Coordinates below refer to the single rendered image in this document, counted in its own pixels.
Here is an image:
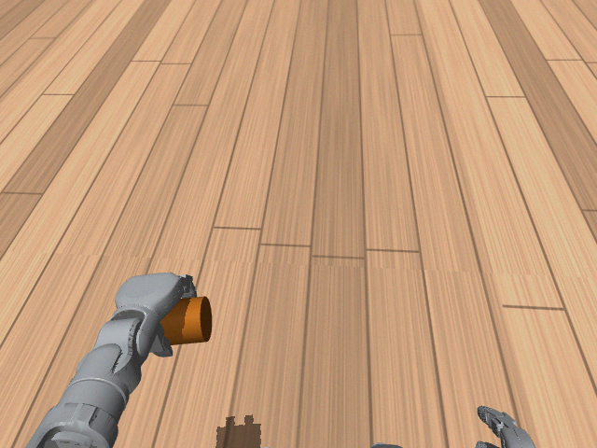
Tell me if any left robot arm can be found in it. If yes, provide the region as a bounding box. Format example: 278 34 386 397
25 304 160 448

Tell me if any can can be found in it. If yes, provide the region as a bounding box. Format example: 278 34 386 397
160 296 212 345

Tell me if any right robot hand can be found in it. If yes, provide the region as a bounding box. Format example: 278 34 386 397
476 406 536 448

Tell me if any left robot hand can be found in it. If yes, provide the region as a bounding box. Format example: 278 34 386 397
116 273 197 357

